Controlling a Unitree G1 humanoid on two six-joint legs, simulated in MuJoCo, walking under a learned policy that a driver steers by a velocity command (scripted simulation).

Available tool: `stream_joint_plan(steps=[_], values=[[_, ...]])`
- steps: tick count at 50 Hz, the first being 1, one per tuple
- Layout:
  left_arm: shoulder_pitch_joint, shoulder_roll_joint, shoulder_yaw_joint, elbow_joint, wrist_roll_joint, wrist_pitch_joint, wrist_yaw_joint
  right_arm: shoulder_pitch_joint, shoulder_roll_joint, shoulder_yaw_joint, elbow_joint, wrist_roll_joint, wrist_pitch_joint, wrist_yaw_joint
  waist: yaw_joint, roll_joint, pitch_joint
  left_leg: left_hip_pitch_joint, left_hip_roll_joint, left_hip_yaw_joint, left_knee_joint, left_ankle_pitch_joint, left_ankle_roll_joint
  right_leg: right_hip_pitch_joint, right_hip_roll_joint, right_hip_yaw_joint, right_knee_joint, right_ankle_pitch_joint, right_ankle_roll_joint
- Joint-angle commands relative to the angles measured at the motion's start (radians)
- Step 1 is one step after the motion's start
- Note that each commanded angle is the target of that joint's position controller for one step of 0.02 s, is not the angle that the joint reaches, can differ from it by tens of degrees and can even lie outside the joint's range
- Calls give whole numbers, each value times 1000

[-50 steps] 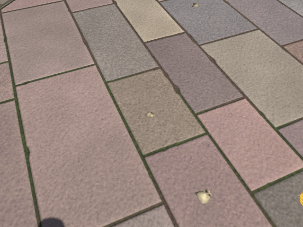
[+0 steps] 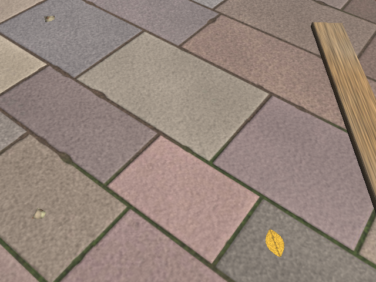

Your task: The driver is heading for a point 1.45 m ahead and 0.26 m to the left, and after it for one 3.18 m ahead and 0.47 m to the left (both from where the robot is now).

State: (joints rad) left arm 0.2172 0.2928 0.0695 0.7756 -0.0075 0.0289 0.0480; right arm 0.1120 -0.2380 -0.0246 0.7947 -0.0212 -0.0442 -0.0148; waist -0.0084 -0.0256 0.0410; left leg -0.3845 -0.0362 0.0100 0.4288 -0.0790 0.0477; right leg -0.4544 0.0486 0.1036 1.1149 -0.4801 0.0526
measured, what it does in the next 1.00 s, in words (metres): walks ahead: right foot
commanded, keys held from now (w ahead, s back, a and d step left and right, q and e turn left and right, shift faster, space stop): w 0.02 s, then no key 0.34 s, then w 0.64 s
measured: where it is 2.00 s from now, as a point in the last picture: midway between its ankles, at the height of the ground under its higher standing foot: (188, 172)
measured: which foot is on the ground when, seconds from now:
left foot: down 0.00-1.00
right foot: up 0.00-0.14, down 0.16-0.62, up 0.64-1.00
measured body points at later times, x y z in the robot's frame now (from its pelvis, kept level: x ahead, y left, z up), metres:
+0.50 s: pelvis +0.08 -0.02 +0.00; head +0.08 -0.02 +0.45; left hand +0.13 +0.23 -0.14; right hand +0.16 -0.28 -0.13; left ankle +0.09 +0.08 -0.72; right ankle +0.02 -0.13 -0.74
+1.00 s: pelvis +0.27 +0.02 +0.01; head +0.30 +0.03 +0.45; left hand +0.48 +0.25 -0.09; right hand +0.23 -0.24 -0.13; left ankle +0.15 +0.10 -0.74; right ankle +0.47 -0.14 -0.68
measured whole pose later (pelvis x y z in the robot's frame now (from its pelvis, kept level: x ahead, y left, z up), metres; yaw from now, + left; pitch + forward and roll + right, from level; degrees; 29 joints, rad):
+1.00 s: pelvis +0.27 +0.02 +0.01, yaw +0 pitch +2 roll +1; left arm 0.08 0.25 0.05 0.75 -0.02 -0.09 -0.02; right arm 0.41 -0.23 -0.01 0.97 0.01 -0.08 0.01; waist -0.08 -0.05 0.01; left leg 0.09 -0.07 0.03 0.16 -0.28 0.06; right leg -0.67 -0.09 0.00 0.64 0.07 -0.01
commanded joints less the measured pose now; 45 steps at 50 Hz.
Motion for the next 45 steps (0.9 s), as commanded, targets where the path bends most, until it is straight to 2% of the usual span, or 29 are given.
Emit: stream_joint_plan(steps=[1, 3, 5, 7, 8, 9, 10, 11, 14, 18, 19, 20, 22, 23, 25, 26, 28, 30, 31, 32, 33, 34, 35, 36, 37, 38, 40, 42, 45], values=[[145, -5, -9, -13, 4, -5, -1, -23, -113, -22, -43, 1, -6, 1, 36, 165, -141, 57, 186, -190, -206, -134, 177, 111, -40, -76, -203, 22, 6], [79, 7, -15, -29, 6, -15, -4, -10, -142, -31, -37, 8, -7, -2, 7, 177, -131, 73, 213, -219, -201, -183, 190, 144, -52, -77, -354, 37, -9], [92, 25, -11, -19, 3, -22, -9, 1, -151, -31, -32, 18, -1, -5, 21, 154, -133, 70, 225, -230, -178, -232, 183, 229, -45, -90, -525, 167, -34], [106, 32, -9, -10, 15, -22, -12, 28, -120, -18, -18, 31, 1, -5, 40, 132, -107, -4, 189, -205, -151, -329, 113, 339, -38, -92, -672, 258, -79], [108, 62, -7, -24, 30, -23, -9, 38, -96, -8, -16, 25, -6, -1, 37, 88, -96, -64, 160, -175, -100, -351, 53, 381, -119, -1, -698, 283, -114], [87, 127, 7, -22, 30, -22, -6, 64, -67, -4, -27, 13, -14, 5, -22, -76, -69, -48, 54, -50, -17, -323, -5, 274, -192, 96, -726, 175, -170], [62, 59, -9, -19, 30, -30, -14, 35, -62, -4, -21, 4, -18, 4, -17, -137, -49, 74, 32, -2, 38, -218, -38, 131, -199, 120, -798, 22, -190], [28, 18, -22, -23, 36, -42, -19, 32, -69, -6, -12, 5, -18, 4, -23, -141, -11, 117, 37, -11, 45, -154, -42, 82, -177, 107, -821, -30, -167], [47, 19, -23, -6, 26, -70, -27, 82, -93, -14, 34, 7, -8, -4, -22, -91, 7, 153, 55, -28, 55, -80, -27, 90, -128, 52, -776, 99, -118], [103, 27, -19, 23, 12, -76, -24, 85, -81, -13, 68, 14, -8, -1, -4, -4, -33, 170, 66, -40, 65, 42, -17, 173, -103, 14, -702, 315, -118], [132, 33, -15, 36, 9, -73, -22, 99, -78, -13, 84, 18, -6, -1, 5, -11, -63, 172, 44, -13, 93, -36, -15, 201, -99, 13, -708, 246, -129], [148, 58, -5, 42, 2, -69, -22, 95, -78, -16, 91, 26, -5, -1, 16, -41, -51, 123, 7, 28, 151, -182, -14, 218, -117, 50, -733, 127, -161], [177, 101, 9, 40, -9, -72, -25, 20, -78, -17, 62, 39, -17, 7, 50, -108, 49, -91, -4, 55, 259, -331, 2, 268, -261, 258, -850, -105, -263], [181, 115, 13, 42, -13, -82, -24, -25, -74, -16, 40, 49, -32, 12, 61, -118, 104, -173, 24, 27, 289, -342, 25, 288, -328, 354, -889, -111, -306], [187, 108, 15, 50, -8, -105, -22, -53, -79, -16, 22, 53, -61, 27, 60, -115, 119, -291, 78, -23, 341, -403, 58, 394, -386, 393, -883, 95, -335], [179, 102, 15, 50, -10, -108, -24, -49, -85, -17, 21, 54, -71, 35, 52, -98, 95, -292, 93, -27, 317, -410, 68, 437, -384, 357, -868, 197, -324], [123, 107, 18, 39, -20, -98, -33, 3, -87, -19, 47, 56, -76, 48, 13, -72, 40, -102, 68, 23, 176, -265, 66, 384, -313, 222, -850, 276, -267], [71, 110, 17, 23, -19, -90, -39, 166, -109, -41, 123, 44, -67, 50, -67, -68, -26, 270, -11, 78, 104, -89, 45, 192, -209, 92, -765, 359, -207], [41, 84, 9, 13, -12, -94, -39, 291, -150, -60, 154, 45, -60, 44, -129, -23, -70, 425, 45, -9, 73, -121, 69, 97, -150, 14, -599, 420, -162], [39, 9, -12, -26, -7, -108, -38, 410, -268, -89, 164, 43, -58, 36, -152, 245, -114, 588, 284, -421, -101, -247, 193, -117, -7, -123, -220, 284, -74], [54, 13, -11, -36, -17, -127, -33, 427, -246, -74, 163, 30, -64, 40, -141, 298, -136, 622, 415, -736, -237, -309, 281, -260, 26, -16, -2, -78, -67], [69, 56, -1, -26, -42, -137, -37, 325, -190, -55, 140, 27, -72, 39, -84, 187, -43, 549, 425, -662, -230, -371, 259, -341, -49, 37, 100, -30, -96], [60, 70, 1, -15, -43, -140, -42, 243, -151, -44, 110, 30, -74, 41, -54, 119, 7, 478, 375, -537, -236, -352, 213, -346, -102, 17, 96, 78, -117], [46, 65, 4, -13, -32, -140, -41, 195, -146, -39, 94, 29, -74, 44, -34, 77, 30, 426, 340, -451, -257, -292, 183, -342, -138, -3, 59, 170, -124], [37, 68, 11, -10, -17, -135, -40, 175, -124, -30, 85, 25, -71, 47, -22, 61, 34, 390, 293, -359, -273, -186, 152, -308, -165, -17, 21, 235, -125], [48, 53, 10, -8, -11, -130, -46, 182, -123, -27, 90, 20, -67, 48, -12, 98, 22, 360, 268, -294, -280, -83, 145, -266, -175, -33, 0, 280, -116], [43, 40, 9, -8, -3, -121, -51, 228, -124, -25, 109, 21, -63, 45, -13, 95, 12, 368, 235, -198, -279, 134, 147, -275, -176, -69, -30, 332, -92], [-28, 29, 4, -39, 0, -116, -49, 256, -145, -27, 119, 21, -58, 36, -24, 78, 20, 370, 228, -153, -285, 249, 150, -315, -176, -87, -113, 387, -68], [-154, -1, -12, -86, -4, -123, -53, 275, -153, -24, 124, 23, -48, 19, -51, 82, 39, 336, 200, -92, -306, 251, 131, -276, -154, -113, -336, 512, -53]])
Velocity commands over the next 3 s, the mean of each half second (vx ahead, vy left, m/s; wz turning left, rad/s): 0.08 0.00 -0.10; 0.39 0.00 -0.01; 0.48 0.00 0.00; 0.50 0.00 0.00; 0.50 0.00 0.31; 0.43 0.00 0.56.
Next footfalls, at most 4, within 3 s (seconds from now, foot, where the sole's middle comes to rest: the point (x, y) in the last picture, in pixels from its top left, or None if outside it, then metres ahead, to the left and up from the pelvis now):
0.16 right None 0.06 -0.13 -0.77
1.14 right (220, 254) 0.55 -0.11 -0.77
1.68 left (155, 184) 0.84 0.14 -0.77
2.22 right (209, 125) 1.15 -0.10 -0.77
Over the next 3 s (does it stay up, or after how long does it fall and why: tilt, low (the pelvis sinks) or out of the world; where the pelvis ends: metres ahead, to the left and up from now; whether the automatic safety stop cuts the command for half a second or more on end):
stays up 1.35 0.14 0.01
